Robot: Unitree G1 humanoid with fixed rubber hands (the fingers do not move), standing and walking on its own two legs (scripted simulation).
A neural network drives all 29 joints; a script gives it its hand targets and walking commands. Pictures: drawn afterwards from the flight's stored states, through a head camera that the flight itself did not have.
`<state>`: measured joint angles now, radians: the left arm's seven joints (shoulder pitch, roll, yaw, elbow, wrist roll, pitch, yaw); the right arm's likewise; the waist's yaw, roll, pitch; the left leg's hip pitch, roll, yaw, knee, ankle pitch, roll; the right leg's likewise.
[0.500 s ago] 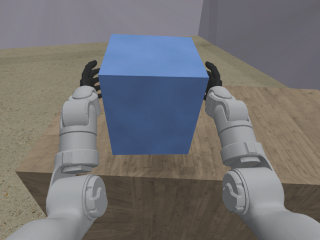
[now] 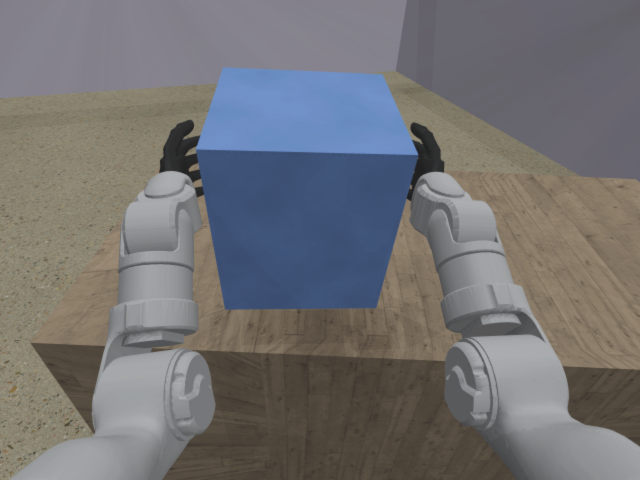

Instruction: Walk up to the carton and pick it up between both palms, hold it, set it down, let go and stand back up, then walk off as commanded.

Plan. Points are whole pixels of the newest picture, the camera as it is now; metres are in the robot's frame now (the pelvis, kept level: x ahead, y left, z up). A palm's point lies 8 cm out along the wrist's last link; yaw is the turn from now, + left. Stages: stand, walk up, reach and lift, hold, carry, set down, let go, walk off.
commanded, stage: hold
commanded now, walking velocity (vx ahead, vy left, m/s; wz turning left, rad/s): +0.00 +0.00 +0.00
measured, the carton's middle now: (303, 193) +0.42 +0.03 +0.20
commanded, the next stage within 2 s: set down in 0.30 s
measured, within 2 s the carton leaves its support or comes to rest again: neither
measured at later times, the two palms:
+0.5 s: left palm (177, 181) +0.37 +0.18 +0.24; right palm (424, 184) +0.39 -0.12 +0.24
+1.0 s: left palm (184, 181) +0.41 +0.18 +0.22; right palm (409, 190) +0.42 -0.11 +0.20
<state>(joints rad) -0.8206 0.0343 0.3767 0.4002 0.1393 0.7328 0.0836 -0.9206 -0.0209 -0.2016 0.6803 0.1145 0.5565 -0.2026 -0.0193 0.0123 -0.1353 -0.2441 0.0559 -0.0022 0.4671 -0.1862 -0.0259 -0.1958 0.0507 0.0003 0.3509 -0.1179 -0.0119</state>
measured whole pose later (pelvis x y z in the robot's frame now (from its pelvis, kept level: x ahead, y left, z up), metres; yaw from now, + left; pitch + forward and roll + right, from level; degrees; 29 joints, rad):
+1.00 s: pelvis +0.02 +0.00 +0.00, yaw +0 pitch -3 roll -2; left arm -0.85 0.03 0.38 0.43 0.28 0.57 0.03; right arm -0.92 -0.01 -0.19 0.86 0.10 0.21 -0.16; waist -0.02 -0.04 -0.03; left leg -0.19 0.06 0.00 0.44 -0.20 -0.02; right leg -0.15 0.05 0.00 0.33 -0.13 -0.02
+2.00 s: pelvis +0.03 +0.00 +0.00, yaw +0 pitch -2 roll -2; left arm -0.77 -0.07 0.38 0.52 0.28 0.44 0.13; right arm -0.92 -0.08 -0.23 1.08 0.10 0.06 -0.06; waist 0.00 -0.01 0.00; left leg -0.18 0.06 0.00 0.44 -0.22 -0.02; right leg -0.14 0.05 0.00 0.32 -0.15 -0.02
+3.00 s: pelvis +0.06 -0.01 +0.00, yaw +0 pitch +8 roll -2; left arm -0.70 -0.15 0.38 0.61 0.29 0.23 0.20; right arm -0.92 -0.11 -0.38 1.20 -0.03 -0.10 0.05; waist 0.08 0.04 -0.04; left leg -0.33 0.07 0.00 0.44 -0.21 -0.04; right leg -0.26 0.06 0.00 0.27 -0.14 -0.03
